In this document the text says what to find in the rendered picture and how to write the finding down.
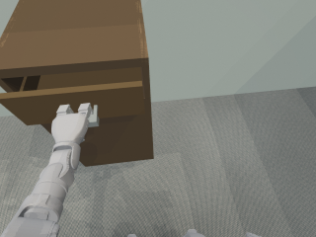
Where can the left robot upper arm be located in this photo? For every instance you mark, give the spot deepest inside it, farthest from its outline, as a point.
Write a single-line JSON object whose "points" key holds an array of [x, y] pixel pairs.
{"points": [[32, 227]]}

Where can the handle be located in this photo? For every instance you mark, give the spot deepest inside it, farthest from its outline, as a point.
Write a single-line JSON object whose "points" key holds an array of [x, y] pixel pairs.
{"points": [[94, 119]]}

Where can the robot left hand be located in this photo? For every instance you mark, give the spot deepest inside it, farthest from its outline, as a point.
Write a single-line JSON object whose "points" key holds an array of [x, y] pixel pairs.
{"points": [[69, 126]]}

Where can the drawer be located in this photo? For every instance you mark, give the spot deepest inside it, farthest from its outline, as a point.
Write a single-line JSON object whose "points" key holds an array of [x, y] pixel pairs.
{"points": [[116, 92]]}

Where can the robot right shin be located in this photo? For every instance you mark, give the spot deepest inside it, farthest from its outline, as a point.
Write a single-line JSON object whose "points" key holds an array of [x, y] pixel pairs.
{"points": [[191, 231]]}

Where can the cabinet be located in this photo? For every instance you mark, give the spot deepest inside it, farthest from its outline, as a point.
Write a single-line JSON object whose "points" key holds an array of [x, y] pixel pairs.
{"points": [[45, 37]]}

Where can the left robot forearm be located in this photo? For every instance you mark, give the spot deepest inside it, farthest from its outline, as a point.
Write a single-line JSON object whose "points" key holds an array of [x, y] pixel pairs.
{"points": [[46, 200]]}

